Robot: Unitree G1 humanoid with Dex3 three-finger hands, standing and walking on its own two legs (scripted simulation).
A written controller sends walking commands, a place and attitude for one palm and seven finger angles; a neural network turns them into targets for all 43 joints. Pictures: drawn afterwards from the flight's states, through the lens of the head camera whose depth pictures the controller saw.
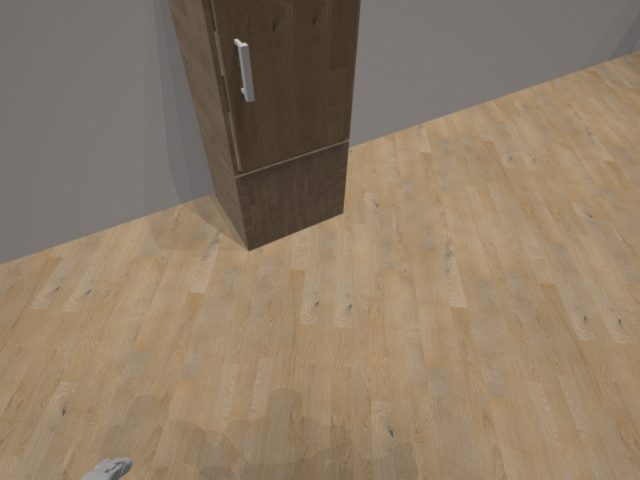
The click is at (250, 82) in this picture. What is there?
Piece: cupboard door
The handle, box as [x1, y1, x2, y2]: [234, 39, 254, 101]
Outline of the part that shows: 234,39 234,42 238,46 243,87 241,88 241,91 245,95 245,99 247,101 254,100 248,46 245,43 242,43 237,39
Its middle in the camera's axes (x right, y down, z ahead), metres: -0.21 -0.45 +1.05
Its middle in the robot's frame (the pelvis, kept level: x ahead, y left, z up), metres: +1.08 +0.26 +0.00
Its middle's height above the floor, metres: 0.77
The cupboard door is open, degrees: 0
